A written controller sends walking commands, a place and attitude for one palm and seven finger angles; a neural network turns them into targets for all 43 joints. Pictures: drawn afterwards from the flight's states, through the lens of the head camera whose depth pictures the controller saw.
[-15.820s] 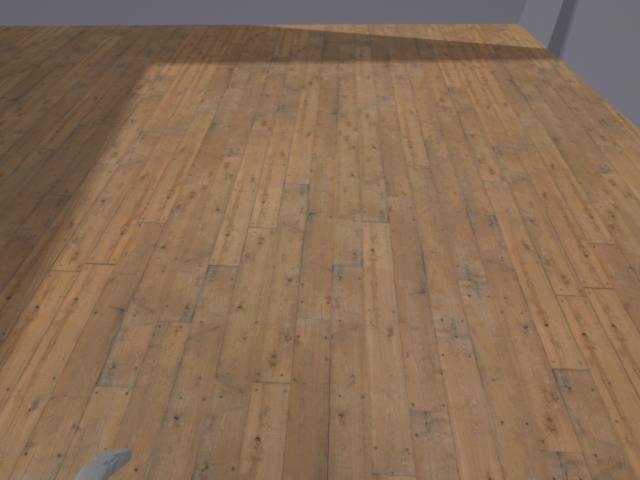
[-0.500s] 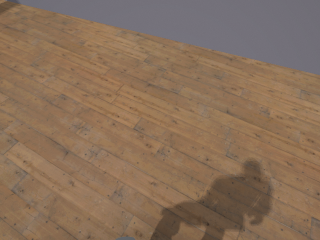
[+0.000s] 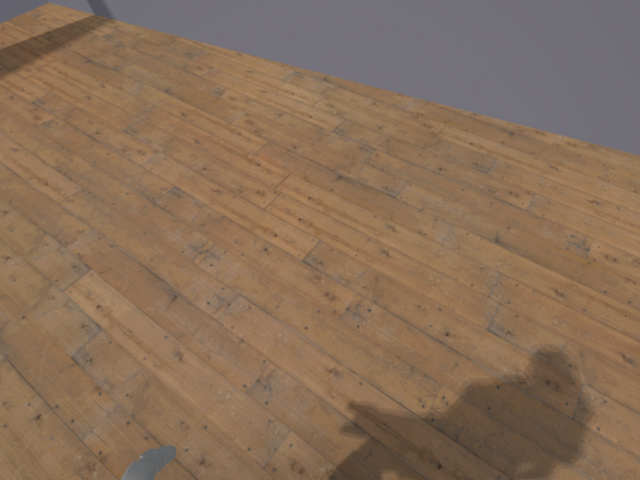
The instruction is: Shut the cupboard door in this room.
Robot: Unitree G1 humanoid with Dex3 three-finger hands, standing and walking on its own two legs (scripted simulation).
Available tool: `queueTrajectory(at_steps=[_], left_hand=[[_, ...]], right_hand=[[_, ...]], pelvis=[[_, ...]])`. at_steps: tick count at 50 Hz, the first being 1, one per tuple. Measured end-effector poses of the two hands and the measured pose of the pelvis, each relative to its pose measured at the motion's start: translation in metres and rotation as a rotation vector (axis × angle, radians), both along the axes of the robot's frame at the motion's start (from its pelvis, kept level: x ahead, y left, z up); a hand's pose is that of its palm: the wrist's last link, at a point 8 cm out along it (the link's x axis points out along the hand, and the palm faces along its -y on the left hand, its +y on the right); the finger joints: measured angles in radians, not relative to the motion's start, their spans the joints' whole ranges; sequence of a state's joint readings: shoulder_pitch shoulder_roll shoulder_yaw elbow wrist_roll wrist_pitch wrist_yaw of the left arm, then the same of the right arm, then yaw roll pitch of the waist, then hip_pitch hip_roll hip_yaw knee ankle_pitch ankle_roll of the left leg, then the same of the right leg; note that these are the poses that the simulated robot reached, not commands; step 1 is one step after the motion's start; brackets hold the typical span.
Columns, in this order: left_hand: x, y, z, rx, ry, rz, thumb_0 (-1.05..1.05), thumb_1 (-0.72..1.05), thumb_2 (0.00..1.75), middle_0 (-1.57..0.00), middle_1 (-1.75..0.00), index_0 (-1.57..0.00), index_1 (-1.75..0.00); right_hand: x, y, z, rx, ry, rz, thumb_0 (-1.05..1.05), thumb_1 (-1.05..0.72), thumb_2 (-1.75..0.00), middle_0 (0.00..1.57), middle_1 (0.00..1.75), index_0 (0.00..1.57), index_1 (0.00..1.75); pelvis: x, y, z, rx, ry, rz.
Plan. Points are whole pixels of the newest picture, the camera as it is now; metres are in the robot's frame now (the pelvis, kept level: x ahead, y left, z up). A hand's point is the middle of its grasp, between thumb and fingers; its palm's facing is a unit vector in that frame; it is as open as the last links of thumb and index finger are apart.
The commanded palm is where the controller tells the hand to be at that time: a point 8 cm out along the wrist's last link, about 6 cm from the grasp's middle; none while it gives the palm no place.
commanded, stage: turn or walk to find it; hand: left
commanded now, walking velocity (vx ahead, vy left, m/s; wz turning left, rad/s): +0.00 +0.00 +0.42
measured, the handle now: out of the picture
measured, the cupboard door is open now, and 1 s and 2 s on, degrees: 78 78 78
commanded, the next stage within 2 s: none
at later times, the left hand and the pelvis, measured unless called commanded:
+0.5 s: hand out of the picture -0.06 +0.18 -0.16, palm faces +0.30 -0.92 -0.26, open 7.3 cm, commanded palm none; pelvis -0.03 -0.02 +0.00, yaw +15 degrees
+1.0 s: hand out of the picture -0.06 +0.23 -0.15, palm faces +0.43 -0.87 -0.26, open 7.4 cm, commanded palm none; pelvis -0.06 +0.00 +0.01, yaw +26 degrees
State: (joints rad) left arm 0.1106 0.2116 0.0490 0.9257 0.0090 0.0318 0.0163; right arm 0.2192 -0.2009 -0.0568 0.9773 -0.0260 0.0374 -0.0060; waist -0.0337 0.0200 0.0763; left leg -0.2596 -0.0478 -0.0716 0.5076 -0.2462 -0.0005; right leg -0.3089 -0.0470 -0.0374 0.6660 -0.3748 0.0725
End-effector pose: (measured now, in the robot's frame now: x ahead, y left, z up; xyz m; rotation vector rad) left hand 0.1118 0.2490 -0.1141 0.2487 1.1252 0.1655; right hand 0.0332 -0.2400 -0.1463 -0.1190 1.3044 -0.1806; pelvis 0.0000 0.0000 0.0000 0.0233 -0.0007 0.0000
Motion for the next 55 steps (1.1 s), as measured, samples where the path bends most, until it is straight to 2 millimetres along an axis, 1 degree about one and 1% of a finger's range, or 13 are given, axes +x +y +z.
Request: queueTrajectory(at_steps=[3, 7, 13, 18, 23, 29, 32, 34, 38, 43, 49, 52, 55], left_hand=[[-0.007, -0.017, 0.005, 0.018, -0.035, 0.005, 0.0, 0.91, 0.9, -0.2, -0.3, -0.2, -0.3], [-0.033, -0.031, 0.015, 0.021, -0.031, 0.063, 0.0, 0.91, 0.9, -0.21, -0.3, -0.2, -0.3], [-0.079, -0.043, 0.014, 0.005, 0.028, 0.154, 0.0, 0.9, 0.9, -0.21, -0.3, -0.2, -0.3], [-0.122, -0.044, 0.005, -0.015, 0.08, 0.243, 0.0, 0.91, 0.9, -0.21, -0.3, -0.21, -0.3], [-0.171, -0.036, -0.007, -0.04, 0.151, 0.326, 0.0, 0.91, 0.9, -0.21, -0.3, -0.21, -0.3], [-0.229, -0.012, -0.034, -0.081, 0.217, 0.427, 0.0, 0.9, 0.9, -0.21, -0.3, -0.2, -0.3], [-0.246, 0.0, -0.04, -0.09, 0.25, 0.456, 0.0, 0.91, 0.9, -0.21, -0.3, -0.2, -0.3], [-0.249, 0.006, -0.036, -0.095, 0.249, 0.47, 0.01, 0.91, 0.9, -0.2, -0.3, -0.2, -0.3], [-0.241, 0.018, -0.026, -0.093, 0.186, 0.483, 0.01, 0.91, 0.9, -0.2, -0.3, -0.2, -0.3], [-0.226, 0.024, -0.017, -0.071, 0.12, 0.483, 0.01, 0.91, 0.9, -0.2, -0.3, -0.2, -0.3], [-0.2, 0.018, -0.008, -0.041, 0.055, 0.473, 0.0, 0.91, 0.9, -0.2, -0.3, -0.2, -0.3], [-0.187, 0.008, -0.003, -0.022, 0.018, 0.469, 0.0, 0.91, 0.9, -0.2, -0.3, -0.2, -0.3], [-0.182, -0.006, 0.0, 0.006, -0.02, 0.478, 0.0, 0.91, 0.9, -0.2, -0.3, -0.2, -0.3]], right_hand=[[-0.01, -0.016, -0.013, 0.019, 0.034, 0.002, 0.0, -0.91, -0.9, 0.2, 0.3, 0.2, 0.3], [-0.013, -0.033, -0.011, 0.025, 0.069, 0.038, 0.0, -0.91, -0.9, 0.2, 0.3, 0.2, 0.3], [-0.006, -0.049, -0.003, 0.014, 0.085, 0.104, 0.0, -0.91, -0.9, 0.2, 0.3, 0.19, 0.3], [0.009, -0.048, 0.002, -0.014, 0.099, 0.177, 0.0, -0.91, -0.9, 0.2, 0.3, 0.19, 0.3], [0.041, -0.029, 0.008, -0.038, 0.053, 0.269, 0.0, -0.92, -0.9, 0.2, 0.3, 0.19, 0.3], [0.087, 0.019, 0.016, -0.064, -0.097, 0.388, 0.0, -0.91, -0.9, 0.2, 0.3, 0.19, 0.3], [0.096, 0.043, 0.026, -0.062, -0.157, 0.428, 0.0, -0.91, -0.9, 0.2, 0.3, 0.19, 0.3], [0.096, 0.053, 0.032, -0.063, -0.171, 0.446, 0.0, -0.91, -0.9, 0.2, 0.3, 0.2, 0.3], [0.091, 0.066, 0.037, -0.057, -0.157, 0.477, 0.0, -0.91, -0.9, 0.2, 0.3, 0.2, 0.3], [0.078, 0.067, 0.033, -0.039, -0.127, 0.481, 0.0, -0.91, -0.9, 0.2, 0.3, 0.2, 0.3], [0.053, 0.044, 0.019, -0.026, -0.047, 0.466, 0.0, -0.91, -0.9, 0.2, 0.3, 0.2, 0.3], [0.041, 0.026, 0.008, -0.019, 0.004, 0.462, 0.0, -0.91, -0.9, 0.2, 0.3, 0.2, 0.3], [0.035, 0.006, -0.007, -0.006, 0.048, 0.465, 0.0, -0.91, -0.9, 0.2, 0.3, 0.2, 0.3]], pelvis=[[-0.005, -0.014, -0.004, -0.003, -0.012, 0.033], [-0.009, -0.026, 0.003, 0.022, -0.024, 0.082], [-0.014, -0.036, 0.009, 0.029, -0.024, 0.147], [-0.018, -0.037, 0.009, 0.021, -0.017, 0.196], [-0.026, -0.028, 0.006, 0.012, -0.014, 0.243], [-0.041, -0.003, -0.007, -0.023, -0.02, 0.303], [-0.048, 0.005, -0.007, -0.016, -0.032, 0.31], [-0.051, 0.01, -0.002, -0.028, -0.035, 0.328], [-0.056, 0.015, 0.006, -0.042, -0.029, 0.363], [-0.06, 0.014, 0.009, -0.039, -0.018, 0.395], [-0.062, 0.0, 0.007, -0.029, -0.007, 0.44], [-0.062, -0.012, 0.004, -0.021, 0.001, 0.467], [-0.06, -0.027, -0.003, -0.009, 0.006, 0.494]])
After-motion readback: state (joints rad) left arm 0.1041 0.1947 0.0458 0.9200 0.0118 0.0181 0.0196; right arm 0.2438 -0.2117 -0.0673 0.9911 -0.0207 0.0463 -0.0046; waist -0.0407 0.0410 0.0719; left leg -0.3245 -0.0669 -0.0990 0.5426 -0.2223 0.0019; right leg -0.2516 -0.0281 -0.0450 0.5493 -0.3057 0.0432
